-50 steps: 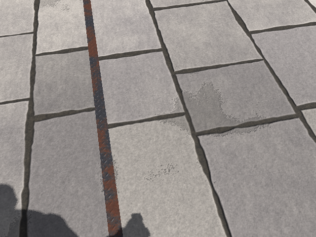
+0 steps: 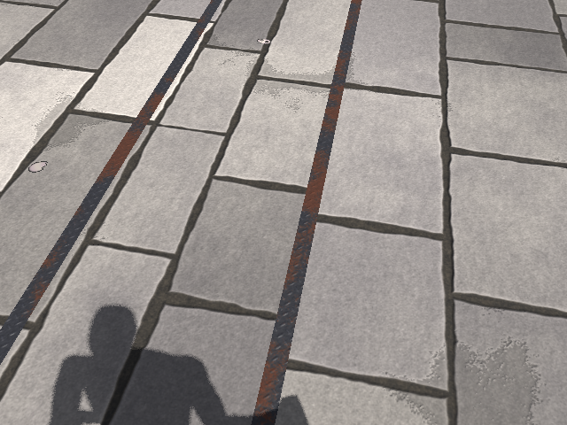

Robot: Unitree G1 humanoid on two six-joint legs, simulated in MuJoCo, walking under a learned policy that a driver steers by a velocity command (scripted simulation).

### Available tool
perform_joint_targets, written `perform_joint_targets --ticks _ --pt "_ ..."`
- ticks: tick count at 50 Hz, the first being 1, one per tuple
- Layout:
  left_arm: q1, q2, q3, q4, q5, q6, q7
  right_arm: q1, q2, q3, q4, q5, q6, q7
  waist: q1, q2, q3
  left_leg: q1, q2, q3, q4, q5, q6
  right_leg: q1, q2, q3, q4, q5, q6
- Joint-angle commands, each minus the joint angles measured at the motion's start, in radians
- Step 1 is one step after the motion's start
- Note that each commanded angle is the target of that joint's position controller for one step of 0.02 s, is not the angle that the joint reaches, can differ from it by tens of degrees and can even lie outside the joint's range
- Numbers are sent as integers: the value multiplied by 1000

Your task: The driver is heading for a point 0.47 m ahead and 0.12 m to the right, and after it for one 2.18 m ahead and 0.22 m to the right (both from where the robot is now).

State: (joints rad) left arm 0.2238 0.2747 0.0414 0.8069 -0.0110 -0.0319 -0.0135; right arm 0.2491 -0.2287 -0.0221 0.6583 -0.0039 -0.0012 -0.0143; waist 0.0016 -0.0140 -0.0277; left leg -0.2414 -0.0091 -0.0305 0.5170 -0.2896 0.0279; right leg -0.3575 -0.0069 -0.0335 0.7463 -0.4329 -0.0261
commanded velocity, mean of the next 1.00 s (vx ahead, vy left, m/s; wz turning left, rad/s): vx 0.44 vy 0.00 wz -0.16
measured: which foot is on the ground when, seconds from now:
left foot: down 0.00-0.14, up 0.16-0.60, down 0.62-1.00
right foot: up 0.00-0.12, down 0.14-0.62, up 0.64-1.00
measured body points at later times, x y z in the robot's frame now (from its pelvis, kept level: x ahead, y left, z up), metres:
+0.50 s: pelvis +0.17 -0.04 +0.00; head +0.20 -0.05 +0.45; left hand +0.15 +0.23 -0.12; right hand +0.40 -0.26 -0.08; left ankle +0.36 +0.12 -0.69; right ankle +0.05 -0.13 -0.74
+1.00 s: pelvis +0.45 -0.01 +0.01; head +0.46 -0.02 +0.45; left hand +0.67 +0.22 -0.09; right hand +0.43 -0.29 -0.12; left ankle +0.40 +0.10 -0.74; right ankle +0.57 -0.20 -0.67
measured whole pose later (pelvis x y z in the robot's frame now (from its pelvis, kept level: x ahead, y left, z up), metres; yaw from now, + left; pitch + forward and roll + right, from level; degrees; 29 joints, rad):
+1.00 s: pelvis +0.45 -0.01 +0.01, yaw -13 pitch +0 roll +3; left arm 0.16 0.29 0.07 0.75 -0.02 -0.03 -0.01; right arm 0.32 -0.26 -0.08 0.84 -0.01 -0.10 0.00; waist -0.06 -0.04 0.02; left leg 0.00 -0.04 0.22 0.23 -0.23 0.03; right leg -0.71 -0.13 0.07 0.85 0.01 0.00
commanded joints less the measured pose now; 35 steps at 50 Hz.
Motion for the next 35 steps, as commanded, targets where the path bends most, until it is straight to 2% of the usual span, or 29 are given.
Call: perform_joint_targets --ticks 1,3,4,5,6,7,8,9,10,11,12,13,15,18,21,24,26,28,29,30,31,32,33,34,35 --pt "-125 80 23 -98 -15 -50 -16 54 -187 -62 -32 17 -27 -8 -52 157 86 145 290 -390 -307 -242 199 -266 -58 46 18 -50 -42" --pt "-99 62 16 -78 -11 -60 -29 7 -200 -67 -38 22 -26 0 -26 134 56 80 239 -296 -293 -130 180 -110 -29 4 -102 37 -43" --pt "-60 62 17 -58 -9 -62 -33 -13 -204 -69 -39 27 -23 5 0 126 37 29 213 -249 -273 -93 168 2 -5 -24 -176 138 -38" --pt "-8 63 20 -33 -6 -61 -35 -23 -199 -68 -36 30 -20 9 29 118 18 -25 190 -211 -239 -80 155 121 21 -49 -240 230 -32" --pt "55 72 26 -6 -2 -57 -32 -18 -177 -62 -33 26 -20 12 53 106 1 -81 164 -186 -190 -88 134 227 33 -47 -253 239 -25" --pt "133 91 32 14 -5 -55 -25 -31 -133 -48 -37 19 -24 14 84 74 -13 -158 128 -147 -91 -113 96 332 -18 20 -275 206 -38" --pt "219 173 47 22 1 -55 -12 -60 -56 -27 -65 6 -35 17 103 -126 -16 -326 19 -16 213 -144 16 436 -213 309 -405 88 -110" --pt "271 274 73 23 9 -58 -20 -73 -96 -38 -112 23 -54 9 119 -313 1 -545 -39 9 461 -291 -13 484 -385 675 -543 -102 -262" --pt "221 211 55 4 12 -66 -17 -65 -161 -56 -98 40 -69 6 100 -186 54 -635 24 -63 600 -263 -2 463 -394 698 -556 -199 -279" --pt "180 164 40 -10 9 -70 -13 -62 -170 -60 -84 41 -77 12 80 -134 87 -673 58 -68 634 -155 13 448 -351 608 -551 -189 -244" --pt "143 154 35 -21 13 -72 -11 -56 -156 -60 -68 30 -82 13 62 -95 86 -667 82 -54 628 -66 19 426 -312 526 -558 -110 -215" --pt "117 142 29 -25 12 -71 -11 -64 -150 -61 -64 19 -84 15 50 -76 99 -657 104 -52 598 0 16 401 -288 459 -566 16 -198" --pt "116 124 20 -25 15 -67 -7 -62 -126 -59 -56 13 -82 24 38 -82 84 -586 115 -22 549 96 -2 353 -231 328 -588 228 -176" --pt "145 126 19 -8 9 -59 3 -122 -94 -49 -76 12 -79 27 50 -58 77 -558 105 17 404 195 -32 347 -192 199 -593 479 -169" --pt "180 140 19 11 5 -51 14 -223 -60 -32 -104 18 -86 40 81 -66 96 -475 81 46 200 324 -39 310 -168 126 -605 514 -155" --pt "221 156 23 33 -3 -45 16 -300 -65 -30 -125 28 -92 57 100 -65 129 -429 60 55 88 369 -30 323 -198 123 -612 476 -161" --pt "237 157 27 49 -11 -38 17 -334 -78 -33 -142 30 -98 67 94 -65 147 -425 55 37 43 341 -8 371 -231 141 -587 515 -157" --pt "228 171 35 54 -14 -30 21 -314 -104 -43 -144 27 -105 71 56 -72 127 -370 36 30 3 278 20 421 -250 158 -525 646 -141" --pt "217 188 42 51 -13 -27 24 -268 -126 -53 -134 23 -107 68 23 -88 89 -286 11 43 -3 241 34 433 -246 160 -463 798 -132" --pt "199 198 46 48 -10 -23 25 -161 -158 -70 -108 21 -107 59 -42 -96 14 -125 -16 66 -20 237 59 415 -222 142 -340 958 -116" --pt "184 183 39 37 -2 -21 26 11 -202 -92 -63 19 -103 44 -126 -87 -104 146 12 46 -5 263 90 301 -171 114 -139 938 -85" --pt "193 106 14 3 29 -25 25 199 -283 -110 -34 1 -94 26 -173 63 -288 487 245 -200 46 251 144 60 -85 81 200 534 -51" --pt "353 -2 -14 3 -3 -42 17 193 -298 -104 -20 -13 -95 38 -75 339 -443 712 445 -672 -120 -28 278 -247 59 149 494 -153 -10" --pt "263 127 18 12 -32 -50 14 157 -194 -82 -29 -5 -94 36 -114 217 -320 598 406 -658 -208 -159 229 -338 4 208 582 -112 -10" --pt "158 161 33 -22 -44 -51 15 90 -159 -69 -21 6 -95 31 -102 158 -151 445 376 -484 -229 -132 188 -380 -38 169 577 -12 -12"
